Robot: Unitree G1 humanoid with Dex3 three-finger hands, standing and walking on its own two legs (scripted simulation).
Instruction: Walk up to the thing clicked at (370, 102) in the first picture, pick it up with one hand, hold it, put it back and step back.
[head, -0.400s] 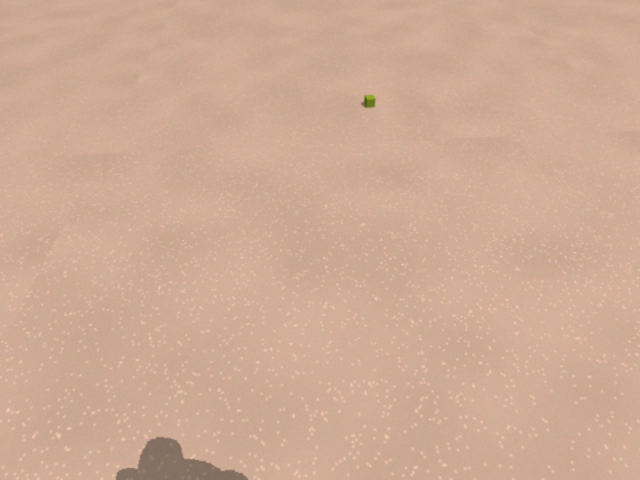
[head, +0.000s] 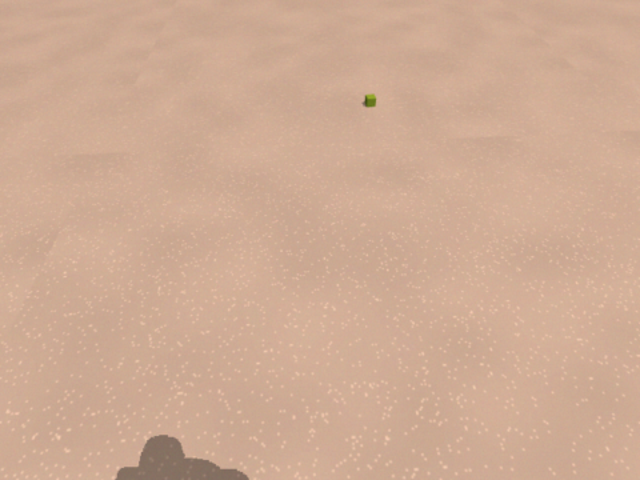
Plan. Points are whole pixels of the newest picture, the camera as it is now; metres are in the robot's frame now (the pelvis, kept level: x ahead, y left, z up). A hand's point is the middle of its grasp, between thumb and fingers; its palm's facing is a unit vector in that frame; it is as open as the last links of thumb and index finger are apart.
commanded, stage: stand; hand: left
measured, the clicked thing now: (370, 100) +2.30 -0.27 -0.76
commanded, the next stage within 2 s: walk up in 0.72 s
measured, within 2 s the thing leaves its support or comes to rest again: neither
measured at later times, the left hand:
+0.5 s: hand out of the picture +0.08 +0.25 -0.16, palm faces -0.02 -0.94 -0.34, open 7.4 cm
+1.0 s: hand (152, 476) +0.17 +0.24 -0.13, palm faces -0.15 -0.91 -0.39, open 7.4 cm
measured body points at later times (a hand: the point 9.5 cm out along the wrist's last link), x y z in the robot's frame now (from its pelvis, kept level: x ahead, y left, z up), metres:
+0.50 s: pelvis +0.00 +0.00 +0.00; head +0.01 +0.00 +0.45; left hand +0.08 +0.30 -0.13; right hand +0.08 -0.30 -0.13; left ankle +0.00 +0.13 -0.75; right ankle -0.01 -0.11 -0.75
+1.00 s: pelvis +0.05 -0.05 -0.01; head +0.05 -0.06 +0.44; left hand +0.18 +0.29 -0.10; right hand +0.07 -0.40 -0.13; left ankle +0.00 +0.13 -0.75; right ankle +0.10 -0.21 -0.73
